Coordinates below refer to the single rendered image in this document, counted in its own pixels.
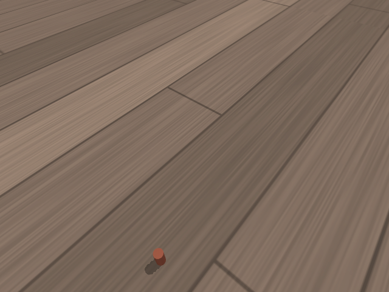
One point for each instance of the can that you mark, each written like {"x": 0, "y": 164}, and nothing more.
{"x": 159, "y": 256}

